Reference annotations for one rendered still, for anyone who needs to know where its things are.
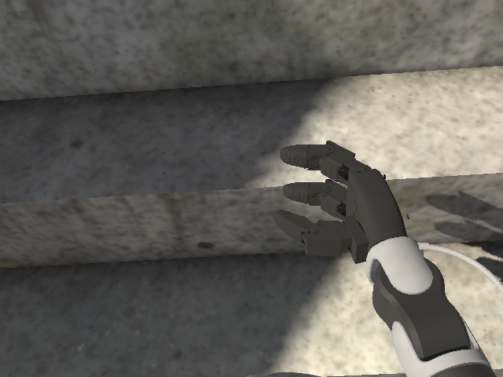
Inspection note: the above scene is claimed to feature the robot right hand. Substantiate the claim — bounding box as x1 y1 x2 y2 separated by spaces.
273 141 409 264

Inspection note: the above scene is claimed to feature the right robot forearm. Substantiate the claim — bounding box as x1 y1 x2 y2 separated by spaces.
365 236 497 377

